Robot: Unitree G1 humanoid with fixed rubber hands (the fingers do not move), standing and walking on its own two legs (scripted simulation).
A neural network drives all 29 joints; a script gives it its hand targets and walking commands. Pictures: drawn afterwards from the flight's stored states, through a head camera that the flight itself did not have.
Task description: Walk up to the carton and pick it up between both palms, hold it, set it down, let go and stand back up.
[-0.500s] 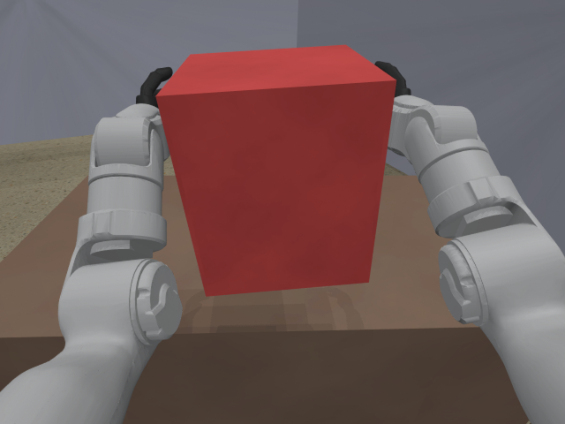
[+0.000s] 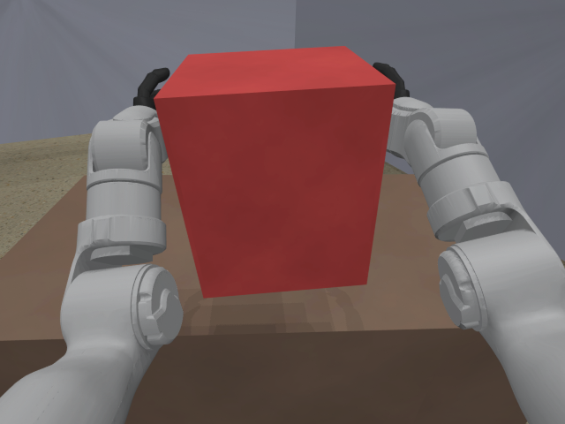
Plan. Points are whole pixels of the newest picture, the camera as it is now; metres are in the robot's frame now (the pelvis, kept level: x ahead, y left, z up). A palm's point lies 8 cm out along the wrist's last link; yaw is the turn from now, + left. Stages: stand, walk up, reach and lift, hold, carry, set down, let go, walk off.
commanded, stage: hold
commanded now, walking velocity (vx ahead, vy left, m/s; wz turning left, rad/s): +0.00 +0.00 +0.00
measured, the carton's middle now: (276, 168) +0.36 +0.00 +0.29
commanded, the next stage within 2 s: none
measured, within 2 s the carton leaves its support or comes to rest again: neither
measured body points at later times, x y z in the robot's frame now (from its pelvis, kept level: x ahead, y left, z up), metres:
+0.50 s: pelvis +0.00 +0.00 +0.00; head -0.10 +0.02 +0.44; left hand +0.39 +0.16 +0.34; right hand +0.38 -0.15 +0.35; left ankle -0.01 +0.11 -0.75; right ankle +0.00 -0.10 -0.75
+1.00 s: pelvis +0.00 +0.00 +0.00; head -0.10 +0.02 +0.44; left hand +0.39 +0.16 +0.34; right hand +0.38 -0.15 +0.35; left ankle -0.01 +0.11 -0.75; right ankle +0.00 -0.10 -0.75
